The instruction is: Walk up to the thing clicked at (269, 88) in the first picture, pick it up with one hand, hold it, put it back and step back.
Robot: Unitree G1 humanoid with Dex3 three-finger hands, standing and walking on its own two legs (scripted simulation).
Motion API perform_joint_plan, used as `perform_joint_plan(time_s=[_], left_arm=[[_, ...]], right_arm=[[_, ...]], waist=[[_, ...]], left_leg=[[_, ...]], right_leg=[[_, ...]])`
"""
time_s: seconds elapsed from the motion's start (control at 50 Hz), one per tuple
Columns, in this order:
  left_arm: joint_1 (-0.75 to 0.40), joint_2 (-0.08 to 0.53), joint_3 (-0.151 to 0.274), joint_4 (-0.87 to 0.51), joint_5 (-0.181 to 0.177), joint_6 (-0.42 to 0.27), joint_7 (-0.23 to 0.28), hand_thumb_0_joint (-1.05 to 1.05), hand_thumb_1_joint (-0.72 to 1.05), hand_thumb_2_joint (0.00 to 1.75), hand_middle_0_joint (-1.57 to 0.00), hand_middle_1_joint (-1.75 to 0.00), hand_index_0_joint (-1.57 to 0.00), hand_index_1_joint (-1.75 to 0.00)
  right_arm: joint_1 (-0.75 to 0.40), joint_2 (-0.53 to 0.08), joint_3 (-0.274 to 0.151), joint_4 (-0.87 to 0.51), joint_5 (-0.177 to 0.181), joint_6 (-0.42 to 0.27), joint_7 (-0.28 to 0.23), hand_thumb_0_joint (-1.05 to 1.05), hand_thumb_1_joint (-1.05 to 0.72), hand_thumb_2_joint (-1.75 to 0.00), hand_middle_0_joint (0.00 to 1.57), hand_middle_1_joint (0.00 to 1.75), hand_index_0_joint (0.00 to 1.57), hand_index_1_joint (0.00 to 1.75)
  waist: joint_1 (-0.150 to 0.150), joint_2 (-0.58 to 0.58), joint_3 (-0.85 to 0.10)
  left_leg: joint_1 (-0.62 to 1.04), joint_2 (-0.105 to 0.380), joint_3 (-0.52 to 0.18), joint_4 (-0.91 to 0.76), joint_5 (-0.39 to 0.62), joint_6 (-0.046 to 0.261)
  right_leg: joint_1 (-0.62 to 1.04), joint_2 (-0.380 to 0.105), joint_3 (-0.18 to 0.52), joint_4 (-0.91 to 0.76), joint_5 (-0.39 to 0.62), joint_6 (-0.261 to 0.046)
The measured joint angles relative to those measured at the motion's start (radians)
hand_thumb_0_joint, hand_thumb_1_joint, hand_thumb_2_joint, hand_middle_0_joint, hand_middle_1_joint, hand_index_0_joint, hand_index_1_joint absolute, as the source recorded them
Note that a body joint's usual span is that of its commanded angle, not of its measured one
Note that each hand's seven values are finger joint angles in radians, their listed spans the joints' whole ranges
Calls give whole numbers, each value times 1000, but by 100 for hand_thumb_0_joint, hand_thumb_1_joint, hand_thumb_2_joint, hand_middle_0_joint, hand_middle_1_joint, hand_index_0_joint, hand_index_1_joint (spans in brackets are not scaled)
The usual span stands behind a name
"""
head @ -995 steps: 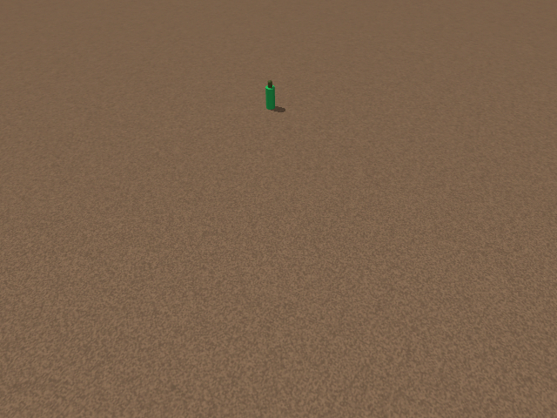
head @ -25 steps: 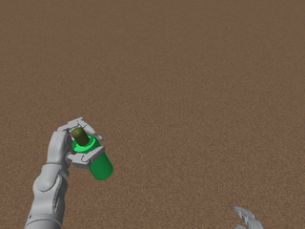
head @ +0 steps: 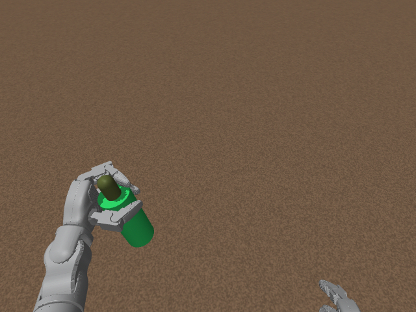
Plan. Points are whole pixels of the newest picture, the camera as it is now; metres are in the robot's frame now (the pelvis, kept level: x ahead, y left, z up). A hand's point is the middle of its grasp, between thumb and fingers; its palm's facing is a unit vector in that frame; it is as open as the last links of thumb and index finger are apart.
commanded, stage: hold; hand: left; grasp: from the side
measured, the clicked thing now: (124, 209) +0.33 +0.16 +0.02
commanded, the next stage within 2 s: crouch in 1.58 s
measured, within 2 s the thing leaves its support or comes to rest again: neither
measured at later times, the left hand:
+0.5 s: hand (119, 196) +0.33 +0.16 +0.06, palm faces -0.08 -1.00 -0.01, open 6.9 cm
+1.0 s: hand (126, 196) +0.34 +0.15 +0.05, palm faces -0.09 -1.00 -0.01, open 6.9 cm
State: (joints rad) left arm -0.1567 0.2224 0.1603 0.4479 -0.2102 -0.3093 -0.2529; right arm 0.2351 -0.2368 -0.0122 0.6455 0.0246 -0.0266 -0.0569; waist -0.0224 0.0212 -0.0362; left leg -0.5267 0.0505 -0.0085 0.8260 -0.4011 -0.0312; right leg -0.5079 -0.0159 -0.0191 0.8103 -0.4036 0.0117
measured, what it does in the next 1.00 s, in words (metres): stands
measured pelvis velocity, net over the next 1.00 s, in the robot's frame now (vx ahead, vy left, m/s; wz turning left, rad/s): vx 0.00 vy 0.00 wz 0.00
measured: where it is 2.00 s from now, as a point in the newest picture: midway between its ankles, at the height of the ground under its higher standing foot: outside the picture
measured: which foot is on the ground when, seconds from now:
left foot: down 0.00-1.00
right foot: down 0.00-1.00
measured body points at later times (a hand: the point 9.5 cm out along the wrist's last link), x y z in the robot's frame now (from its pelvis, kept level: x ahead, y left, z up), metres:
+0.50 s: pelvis +0.00 +0.00 +0.00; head +0.04 +0.00 +0.45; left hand +0.33 +0.22 +0.06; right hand +0.13 -0.25 -0.11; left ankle +0.01 +0.14 -0.70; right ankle +0.00 -0.13 -0.70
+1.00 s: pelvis +0.00 +0.00 +0.00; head +0.04 +0.00 +0.45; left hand +0.34 +0.21 +0.06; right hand +0.13 -0.26 -0.11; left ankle +0.01 +0.14 -0.70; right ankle +0.00 -0.13 -0.70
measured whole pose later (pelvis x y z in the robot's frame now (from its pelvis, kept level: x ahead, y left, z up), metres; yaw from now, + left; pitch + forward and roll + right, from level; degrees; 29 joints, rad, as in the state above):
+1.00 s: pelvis +0.00 +0.00 +0.00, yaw +0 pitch +6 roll -1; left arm -0.20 0.21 0.15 0.51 -0.19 -0.32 -0.24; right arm 0.24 -0.24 -0.02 0.65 0.02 -0.04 -0.05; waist -0.03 0.02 -0.04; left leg -0.54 0.05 -0.01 0.83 -0.40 -0.03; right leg -0.52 -0.01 -0.02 0.81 -0.40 0.01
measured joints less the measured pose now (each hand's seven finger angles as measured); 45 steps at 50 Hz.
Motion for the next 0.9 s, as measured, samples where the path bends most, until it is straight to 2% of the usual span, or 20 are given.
perform_joint_plan(time_s=[0.9], left_arm=[[-34, -10, -11, 47, 10, -5, 10, 1, -12, 100, -82, -105, -103, -117]], right_arm=[[8, 0, -3, 7, -3, -6, 9, 1, -89, -90, 21, 30, 20, 30]], waist=[[-6, 3, -12]], left_leg=[[-3, 3, 1, -4, -2, 0]], right_leg=[[-3, 3, 1, -6, 1, -1]])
